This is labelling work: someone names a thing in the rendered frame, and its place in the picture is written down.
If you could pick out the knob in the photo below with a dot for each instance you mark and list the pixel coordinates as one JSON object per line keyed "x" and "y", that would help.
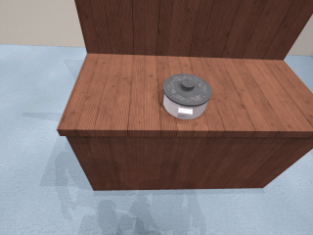
{"x": 188, "y": 84}

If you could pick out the pot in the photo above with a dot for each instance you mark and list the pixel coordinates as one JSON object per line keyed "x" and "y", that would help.
{"x": 183, "y": 112}

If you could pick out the table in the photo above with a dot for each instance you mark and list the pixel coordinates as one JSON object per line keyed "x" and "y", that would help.
{"x": 257, "y": 122}

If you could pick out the lid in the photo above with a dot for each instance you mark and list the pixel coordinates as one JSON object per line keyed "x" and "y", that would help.
{"x": 173, "y": 90}

